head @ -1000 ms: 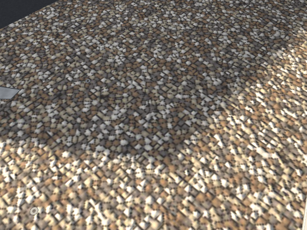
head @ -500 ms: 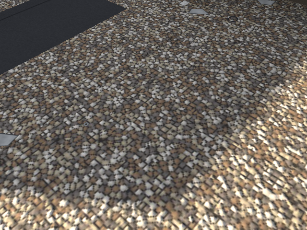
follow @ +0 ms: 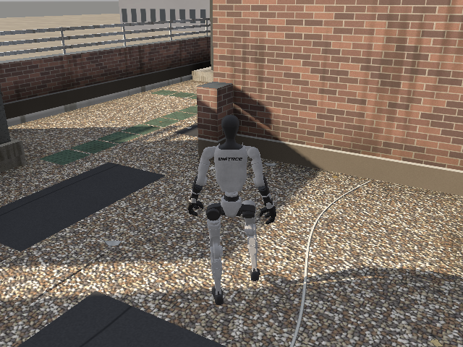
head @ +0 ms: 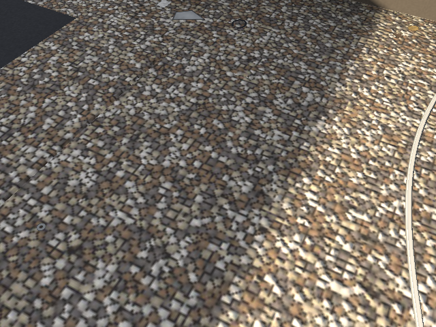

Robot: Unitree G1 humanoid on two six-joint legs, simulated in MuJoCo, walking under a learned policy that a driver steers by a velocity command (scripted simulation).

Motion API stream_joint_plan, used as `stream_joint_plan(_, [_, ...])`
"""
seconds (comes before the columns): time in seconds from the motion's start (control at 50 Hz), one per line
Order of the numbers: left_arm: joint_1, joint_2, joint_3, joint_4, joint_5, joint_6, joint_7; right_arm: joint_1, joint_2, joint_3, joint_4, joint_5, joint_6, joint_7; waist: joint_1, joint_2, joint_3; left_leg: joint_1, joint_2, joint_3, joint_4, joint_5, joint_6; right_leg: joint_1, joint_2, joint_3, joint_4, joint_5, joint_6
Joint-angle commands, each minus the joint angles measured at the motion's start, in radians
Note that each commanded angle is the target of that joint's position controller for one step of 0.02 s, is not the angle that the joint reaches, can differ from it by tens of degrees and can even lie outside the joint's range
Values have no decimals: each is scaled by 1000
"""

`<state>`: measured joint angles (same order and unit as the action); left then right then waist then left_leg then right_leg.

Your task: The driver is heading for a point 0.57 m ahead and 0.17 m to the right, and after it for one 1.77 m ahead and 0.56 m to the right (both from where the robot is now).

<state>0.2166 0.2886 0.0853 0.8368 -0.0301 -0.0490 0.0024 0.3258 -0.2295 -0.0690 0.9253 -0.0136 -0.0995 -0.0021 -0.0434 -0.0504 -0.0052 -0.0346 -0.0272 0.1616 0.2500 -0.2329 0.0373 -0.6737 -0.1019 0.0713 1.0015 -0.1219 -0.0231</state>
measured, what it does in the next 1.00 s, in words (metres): walks ahead, turning right: right foot, then left foot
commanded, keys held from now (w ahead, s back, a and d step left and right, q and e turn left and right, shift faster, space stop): w+e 0.30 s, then e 0.42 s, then no key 0.06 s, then w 0.22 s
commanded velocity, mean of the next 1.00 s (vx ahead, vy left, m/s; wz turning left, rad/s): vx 0.30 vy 0.00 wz -0.50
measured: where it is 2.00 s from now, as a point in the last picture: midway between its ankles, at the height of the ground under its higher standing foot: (279, 278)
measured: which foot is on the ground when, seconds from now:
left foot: down 0.00-0.26, up 0.28-0.70, down 0.72-1.00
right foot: up 0.00-0.22, down 0.24-0.72, up 0.74-1.00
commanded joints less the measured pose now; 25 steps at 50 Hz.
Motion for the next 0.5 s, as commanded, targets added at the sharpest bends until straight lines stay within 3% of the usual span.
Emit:
stream_joint_plan(0.02, [-60,1,-11,-87,7,-5,-18,-72,-152,-29,-61,1,-14,-13,20,102,95,-45,275,-91,-148,274,124,-61,-23,-4,-155,132,8])
stream_joint_plan(0.12, [-224,-7,-26,-175,6,-4,-56,8,-182,-37,-32,22,7,-20,-28,77,131,69,306,5,-110,363,107,-54,-1,-93,-330,144,-30])
stream_joint_plan(0.16, [-236,13,-19,-203,4,-2,-68,10,-206,-42,-32,27,21,-20,-9,94,109,124,316,39,-32,580,89,0,37,-137,-364,73,-61])
stream_joint_plan(0.2, [-164,58,5,-207,3,4,-72,1,-242,-51,-41,30,38,-27,51,142,27,159,316,63,141,934,70,147,112,-196,-355,-30,-103])
stream_joint_plan(0.22, [-49,100,28,-185,-1,8,-70,-8,-256,-53,-46,31,48,-29,118,151,-39,131,305,72,306,1016,57,302,154,-209,-373,-54,-131])
stream_joint_plan(0.24, [117,160,62,-144,-1,13,-54,-22,-250,-47,-54,32,48,-32,206,126,-120,-6,268,87,541,917,21,571,177,-177,-439,-5,-173])
stream_joint_plan(0.26, [213,255,89,-119,1,25,-29,19,-164,-22,-89,2,37,-29,190,-68,-209,-350,178,84,899,294,-29,900,-30,169,-455,-53,-257])
stream_joint_plan(0.28, [169,291,81,-156,5,9,-33,57,-87,12,-135,9,-5,-12,108,-178,-357,-647,-19,-135,1176,-361,-59,1096,-244,760,-645,-232,-440])
stream_joint_plan(0.3, [182,199,54,-155,16,-1,-39,-83,-182,-12,-163,47,-40,3,175,-53,-319,-751,35,-270,1205,-303,-34,1068,-224,711,-722,-241,-376])
stream_joint_plan(0.32, [124,167,43,-158,21,-12,-39,-136,-187,-12,-186,64,-54,5,148,-31,-173,-770,70,-254,1147,-223,-15,919,-195,549,-720,-82,-335])
stream_joint_plan(0.34, [39,144,35,-174,20,-19,-39,-128,-177,-12,-173,44,-54,-6,85,64,-89,-709,113,-250,1058,-162,-19,747,-144,413,-709,126,-298])
stream_joint_plan(0.36, [-22,110,24,-191,26,-19,-36,-113,-189,-22,-157,19,-40,-16,47,80,-49,-633,142,-242,994,-132,-27,626,-103,300,-710,309,-265])
stream_joint_plan(0.38, [-43,120,25,-206,40,-19,-31,-79,-193,-26,-160,14,-21,-16,16,31,-53,-558,147,-247,981,-131,-46,532,-99,270,-712,444,-281])
stream_joint_plan(0.44, [-38,147,33,-203,32,-18,-16,-79,-155,-22,-175,-5,16,-23,-4,41,-55,-502,119,-213,838,-66,-97,408,-39,157,-707,618,-270])
stream_joint_plan(0.5, [-9,162,39,-194,17,5,6,-168,-124,-7,-212,-10,27,-26,22,-1,-77,-498,72,-205,634,84,-119,399,13,114,-667,610,-224])
Keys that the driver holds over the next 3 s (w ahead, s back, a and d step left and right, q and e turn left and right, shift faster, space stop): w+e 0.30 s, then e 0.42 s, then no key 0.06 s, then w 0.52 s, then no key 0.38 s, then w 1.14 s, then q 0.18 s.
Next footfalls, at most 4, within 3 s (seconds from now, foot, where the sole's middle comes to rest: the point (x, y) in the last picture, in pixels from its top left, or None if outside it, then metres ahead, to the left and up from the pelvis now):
0.24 right None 0.30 -0.15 -0.78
0.72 left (223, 322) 0.53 -0.03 -0.78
1.08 right None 0.38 -0.21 -0.78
1.48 left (257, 252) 0.77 -0.16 -0.78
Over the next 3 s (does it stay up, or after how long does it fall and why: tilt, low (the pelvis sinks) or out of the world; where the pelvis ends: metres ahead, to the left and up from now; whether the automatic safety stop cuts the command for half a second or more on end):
stays up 1.11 -0.46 -0.01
